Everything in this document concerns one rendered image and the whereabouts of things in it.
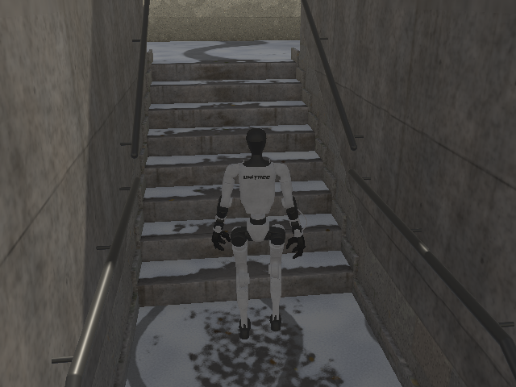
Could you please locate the stairs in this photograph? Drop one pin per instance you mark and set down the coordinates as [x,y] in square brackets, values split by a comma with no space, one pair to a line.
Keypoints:
[199,118]

